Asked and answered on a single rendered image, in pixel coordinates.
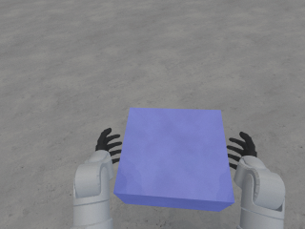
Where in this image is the robot left forearm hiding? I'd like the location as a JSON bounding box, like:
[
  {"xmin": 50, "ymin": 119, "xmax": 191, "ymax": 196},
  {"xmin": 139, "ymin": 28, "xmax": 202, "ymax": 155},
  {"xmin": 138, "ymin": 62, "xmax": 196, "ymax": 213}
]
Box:
[{"xmin": 70, "ymin": 150, "xmax": 114, "ymax": 229}]

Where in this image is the left robot hand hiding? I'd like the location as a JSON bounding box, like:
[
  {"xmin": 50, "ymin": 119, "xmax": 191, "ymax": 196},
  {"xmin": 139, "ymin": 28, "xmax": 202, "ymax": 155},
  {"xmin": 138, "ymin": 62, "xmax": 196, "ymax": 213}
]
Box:
[{"xmin": 95, "ymin": 128, "xmax": 122, "ymax": 164}]

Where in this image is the robot right forearm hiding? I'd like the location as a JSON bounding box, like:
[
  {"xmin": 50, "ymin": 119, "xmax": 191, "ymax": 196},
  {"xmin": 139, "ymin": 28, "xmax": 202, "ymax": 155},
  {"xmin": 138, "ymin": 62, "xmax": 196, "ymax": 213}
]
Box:
[{"xmin": 234, "ymin": 156, "xmax": 286, "ymax": 229}]

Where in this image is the right robot hand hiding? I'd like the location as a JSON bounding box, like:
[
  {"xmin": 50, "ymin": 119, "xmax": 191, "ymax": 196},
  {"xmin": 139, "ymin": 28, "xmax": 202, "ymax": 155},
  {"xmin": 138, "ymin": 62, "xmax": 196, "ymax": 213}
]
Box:
[{"xmin": 226, "ymin": 132, "xmax": 257, "ymax": 170}]

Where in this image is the carton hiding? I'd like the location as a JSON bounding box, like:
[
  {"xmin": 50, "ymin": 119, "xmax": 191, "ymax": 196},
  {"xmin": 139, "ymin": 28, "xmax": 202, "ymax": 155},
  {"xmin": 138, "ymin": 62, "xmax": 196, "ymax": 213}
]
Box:
[{"xmin": 113, "ymin": 107, "xmax": 235, "ymax": 212}]

